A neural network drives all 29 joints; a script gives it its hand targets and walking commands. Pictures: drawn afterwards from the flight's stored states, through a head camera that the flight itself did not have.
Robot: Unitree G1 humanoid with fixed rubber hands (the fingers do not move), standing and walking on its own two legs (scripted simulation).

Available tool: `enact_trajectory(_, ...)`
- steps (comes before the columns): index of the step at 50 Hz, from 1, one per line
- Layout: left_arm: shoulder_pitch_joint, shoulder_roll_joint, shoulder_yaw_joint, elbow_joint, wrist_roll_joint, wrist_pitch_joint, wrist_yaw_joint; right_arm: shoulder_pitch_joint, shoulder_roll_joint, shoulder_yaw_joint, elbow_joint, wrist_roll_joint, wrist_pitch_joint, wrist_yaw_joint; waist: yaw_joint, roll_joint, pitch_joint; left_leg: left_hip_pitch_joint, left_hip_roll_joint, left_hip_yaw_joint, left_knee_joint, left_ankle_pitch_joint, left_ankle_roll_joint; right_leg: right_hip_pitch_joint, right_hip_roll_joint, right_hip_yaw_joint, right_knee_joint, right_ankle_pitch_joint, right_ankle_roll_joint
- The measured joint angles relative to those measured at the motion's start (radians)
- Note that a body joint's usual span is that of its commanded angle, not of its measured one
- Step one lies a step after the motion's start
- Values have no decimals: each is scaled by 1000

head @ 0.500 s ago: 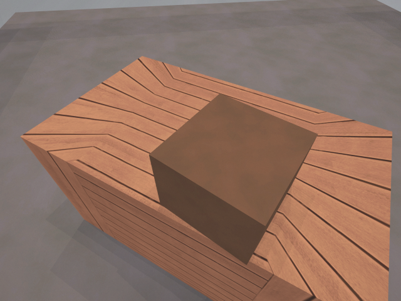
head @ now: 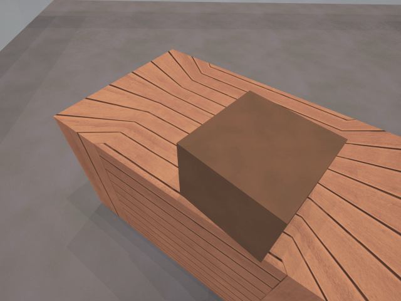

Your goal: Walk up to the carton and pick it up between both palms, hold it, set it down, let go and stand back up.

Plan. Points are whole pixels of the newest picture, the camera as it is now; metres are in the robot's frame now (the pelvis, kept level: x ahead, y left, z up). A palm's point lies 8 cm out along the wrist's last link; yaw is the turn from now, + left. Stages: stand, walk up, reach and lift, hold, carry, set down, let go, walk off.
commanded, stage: walk up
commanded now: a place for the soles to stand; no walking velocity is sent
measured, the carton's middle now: (254, 169) +0.45 -0.10 -0.02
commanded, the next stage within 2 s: none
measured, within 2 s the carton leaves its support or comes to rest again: neither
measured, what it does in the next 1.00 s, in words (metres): steps to the left, turning right: left foot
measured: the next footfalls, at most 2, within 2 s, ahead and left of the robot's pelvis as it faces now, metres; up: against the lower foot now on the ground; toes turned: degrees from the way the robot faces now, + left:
left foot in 0.72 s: +0.22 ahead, +0.29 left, +0.00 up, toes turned -7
right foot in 1.58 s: -0.06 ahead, +0.26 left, +0.01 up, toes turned -45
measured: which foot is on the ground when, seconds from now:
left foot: down 0.00-0.32, up 0.34-0.70, down 0.72-1.00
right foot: down 0.00-0.74, up 0.76-1.00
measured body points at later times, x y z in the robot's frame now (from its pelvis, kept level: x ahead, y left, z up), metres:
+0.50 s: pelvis +0.02 +0.04 +0.00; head +0.06 +0.03 +0.45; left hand -0.03 +0.29 -0.13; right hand +0.15 -0.22 -0.13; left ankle +0.10 +0.18 -0.67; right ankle -0.03 -0.10 -0.73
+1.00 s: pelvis +0.07 +0.27 +0.00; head +0.10 +0.27 +0.45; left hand +0.24 +0.53 -0.12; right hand +0.10 -0.01 -0.12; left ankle +0.18 +0.30 -0.73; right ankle +0.03 +0.14 -0.62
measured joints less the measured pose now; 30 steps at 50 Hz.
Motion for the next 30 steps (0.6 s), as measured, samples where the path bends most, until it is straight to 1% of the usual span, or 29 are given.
enact_trajectory(15, 2, 4, -5, 1, 1, -1, 3, 30, -23, -3, -2, 0, 3, -6, -6, 5, -7, -16, -8, -12, 26, -20, 2, -2, -8, -20, 17, -25, 4)
enact_trajectory(16, 10, -2, 2, -8, 7, -7, 9, 25, -28, -6, -6, -19, 11, 1, -4, 9, -5, -28, 0, 15, 52, -19, -1, -2, -7, -18, 21, -28, 4)
enact_trajectory(19, 66, -34, 18, -30, 29, -48, 44, -23, -53, -24, -18, -78, 59, 23, 6, 23, 20, -109, 50, 177, 255, -150, -49, 16, -21, 5, 29, -34, 11)
enact_trajectory(21, 105, -54, 22, -25, 39, -64, 62, -59, -69, -35, -41, -90, 80, 34, 8, 36, 42, -167, 90, 235, 353, -156, -72, 49, -38, 14, 8, -26, 26)
enact_trajectory(23, 148, -70, 27, -22, 42, -76, 72, -103, -80, -39, -70, -91, 95, 50, 13, 50, 62, -219, 136, 244, 395, -111, -87, 77, -49, 29, -18, -12, 45)
enact_trajectory(25, 190, -83, 31, -23, 39, -85, 77, -157, -82, -41, -97, -89, 110, 67, 20, 59, 84, -258, 176, 227, 402, -56, -92, 99, -60, 53, -39, 0, 62)
enact_trajectory(26, 208, -88, 35, -28, 36, -88, 78, -175, -81, -41, -90, -87, 137, 73, 23, 60, 94, -276, 192, 216, 401, -33, -92, 107, -66, 66, -49, 6, 70)
enact_trajectory(30, 258, -103, 47, -66, 31, -101, 76, -221, -74, -30, -101, -72, 134, 91, 29, 60, 131, -305, 238, 195, 361, 49, -85, 124, -101, 118, -81, 28, 101)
